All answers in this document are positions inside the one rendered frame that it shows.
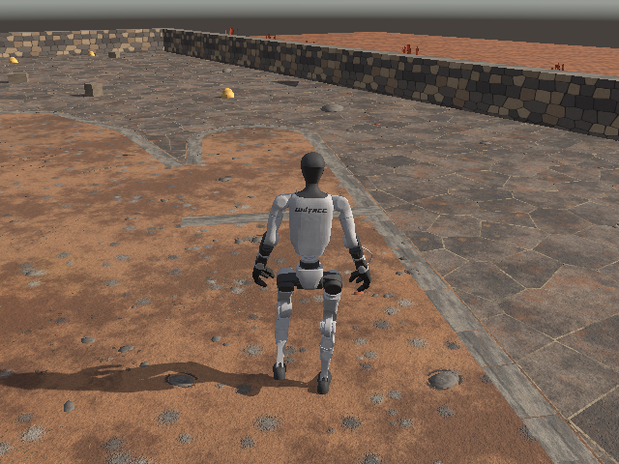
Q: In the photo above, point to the right robot upper arm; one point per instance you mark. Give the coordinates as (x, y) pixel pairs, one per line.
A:
(346, 220)

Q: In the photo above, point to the right robot foot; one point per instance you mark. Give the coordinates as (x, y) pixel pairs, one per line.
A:
(323, 387)

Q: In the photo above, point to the robot left forearm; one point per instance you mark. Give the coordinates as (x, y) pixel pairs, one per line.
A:
(263, 254)

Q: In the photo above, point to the left robot upper arm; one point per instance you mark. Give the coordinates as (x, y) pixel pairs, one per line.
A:
(280, 203)

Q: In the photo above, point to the robot right hand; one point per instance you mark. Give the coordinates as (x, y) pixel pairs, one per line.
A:
(361, 277)

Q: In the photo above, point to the robot right thigh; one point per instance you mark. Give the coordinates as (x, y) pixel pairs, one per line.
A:
(332, 284)

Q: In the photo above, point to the robot left hand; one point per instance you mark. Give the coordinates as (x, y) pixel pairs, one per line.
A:
(266, 273)

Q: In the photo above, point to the robot right forearm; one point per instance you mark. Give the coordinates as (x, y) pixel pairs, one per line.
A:
(359, 257)

